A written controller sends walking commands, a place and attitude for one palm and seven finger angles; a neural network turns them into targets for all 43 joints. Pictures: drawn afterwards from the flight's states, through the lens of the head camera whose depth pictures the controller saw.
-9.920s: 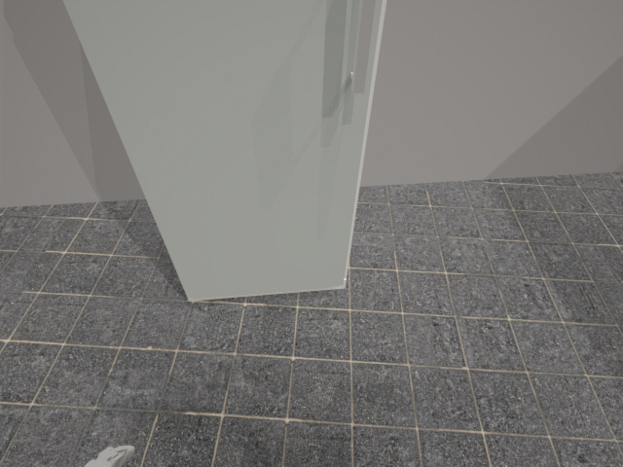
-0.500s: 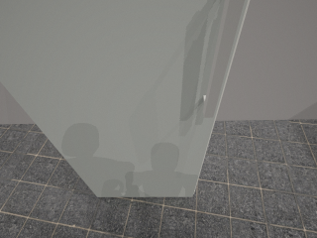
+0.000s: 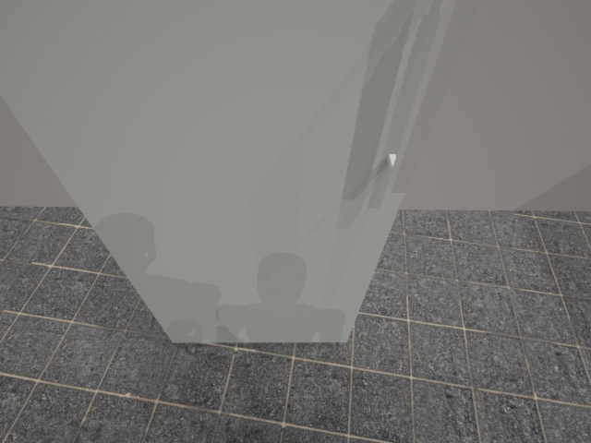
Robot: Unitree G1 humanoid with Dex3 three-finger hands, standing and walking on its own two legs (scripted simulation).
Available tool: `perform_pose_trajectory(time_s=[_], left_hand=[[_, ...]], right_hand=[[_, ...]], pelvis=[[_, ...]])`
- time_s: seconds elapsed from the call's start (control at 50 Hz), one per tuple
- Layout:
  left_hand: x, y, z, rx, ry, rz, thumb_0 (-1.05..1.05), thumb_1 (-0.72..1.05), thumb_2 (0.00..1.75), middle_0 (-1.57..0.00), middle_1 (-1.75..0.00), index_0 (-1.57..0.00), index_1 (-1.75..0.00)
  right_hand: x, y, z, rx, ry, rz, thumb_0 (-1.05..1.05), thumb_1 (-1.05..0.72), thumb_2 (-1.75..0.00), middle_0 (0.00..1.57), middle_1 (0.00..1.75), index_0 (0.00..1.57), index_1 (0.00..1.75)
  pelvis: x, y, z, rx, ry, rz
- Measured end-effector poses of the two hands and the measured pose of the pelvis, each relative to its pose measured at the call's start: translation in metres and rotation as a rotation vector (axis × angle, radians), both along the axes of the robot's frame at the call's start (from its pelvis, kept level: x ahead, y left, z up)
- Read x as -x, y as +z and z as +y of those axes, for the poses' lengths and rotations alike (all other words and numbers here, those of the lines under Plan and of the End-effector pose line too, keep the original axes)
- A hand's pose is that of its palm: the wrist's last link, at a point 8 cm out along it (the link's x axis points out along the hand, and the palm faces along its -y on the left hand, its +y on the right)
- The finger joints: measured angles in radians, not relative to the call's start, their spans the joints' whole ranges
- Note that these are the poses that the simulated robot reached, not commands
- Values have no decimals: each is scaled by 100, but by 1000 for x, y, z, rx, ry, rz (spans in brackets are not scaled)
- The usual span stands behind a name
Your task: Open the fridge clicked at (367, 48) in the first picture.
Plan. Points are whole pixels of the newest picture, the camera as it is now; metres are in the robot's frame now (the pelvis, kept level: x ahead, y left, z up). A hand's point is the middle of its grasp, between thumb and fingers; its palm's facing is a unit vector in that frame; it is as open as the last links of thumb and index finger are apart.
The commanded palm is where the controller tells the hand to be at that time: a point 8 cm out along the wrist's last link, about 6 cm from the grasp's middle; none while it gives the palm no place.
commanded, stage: come to a stop and stand still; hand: right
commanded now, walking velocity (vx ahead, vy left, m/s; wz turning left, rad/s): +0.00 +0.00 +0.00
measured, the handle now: (424, 87) +0.46 -0.12 +0.25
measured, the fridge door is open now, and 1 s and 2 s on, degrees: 0 0 0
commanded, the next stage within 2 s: look again from close up in 1.12 s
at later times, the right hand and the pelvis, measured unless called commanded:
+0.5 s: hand out of the picture -0.06 -0.19 -0.17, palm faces +0.03 +0.98 -0.19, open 7.4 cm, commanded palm none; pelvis -0.02 -0.02 +0.00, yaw +2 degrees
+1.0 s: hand out of the picture +0.03 -0.21 -0.16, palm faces +0.01 +0.97 -0.25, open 7.4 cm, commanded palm none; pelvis +0.00 -0.03 +0.00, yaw +1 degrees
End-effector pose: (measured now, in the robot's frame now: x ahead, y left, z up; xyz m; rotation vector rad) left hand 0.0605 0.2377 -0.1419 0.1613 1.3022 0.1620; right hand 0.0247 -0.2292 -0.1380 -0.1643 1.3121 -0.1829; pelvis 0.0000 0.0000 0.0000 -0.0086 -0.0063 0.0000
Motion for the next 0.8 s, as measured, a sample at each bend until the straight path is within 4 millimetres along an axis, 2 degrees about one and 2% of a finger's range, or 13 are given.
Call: perform_pose_trajectory(time_s=[0.08,0.22,0.4,0.48,0.56,0.66,0.74,0.8], left_hand=[[31,4,-12,-21,-4,13,0,91,90,-19,-30,-19,-30],[80,6,-38,15,4,71,0,91,90,-19,-30,-20,-30],[113,-4,-59,81,42,127,0,90,90,-20,-30,-20,-30],[124,-4,-63,88,58,159,0,90,90,-20,-30,-20,-30],[132,-3,-63,84,71,189,0,91,90,-20,-30,-20,-30],[133,-2,-61,76,80,203,0,91,90,-19,-30,-20,-30],[118,-8,-59,73,70,149,0,91,90,-19,-30,-20,-30],[103,-12,-62,80,68,91,0,91,90,-19,-30,-20,-30]], right_hand=[[11,-11,-10,-32,-14,-5,0,-91,-90,20,30,20,30],[33,-7,-20,-45,-14,5,0,-91,-90,20,30,20,30],[75,-1,-20,-25,-23,119,0,-90,-90,20,30,19,30],[86,-1,-14,-35,-26,166,0,-90,-90,20,30,19,30],[86,-3,-6,-53,-25,182,0,-90,-90,20,30,19,30],[73,-6,3,-69,-9,163,0,-90,-90,20,30,19,30],[58,-9,1,-62,22,123,0,-90,-90,20,30,20,30],[46,-7,-7,-38,35,102,1,-91,-90,20,30,20,30]], pelvis=[[14,-2,-9,-14,-6,-18],[25,4,-20,-3,8,-31],[27,5,-25,2,23,-21],[26,5,-24,2,29,-10],[22,4,-24,1,32,-3],[17,3,-24,-3,32,-2],[13,-1,-27,-6,27,-1],[7,-2,-29,-6,24,-7]])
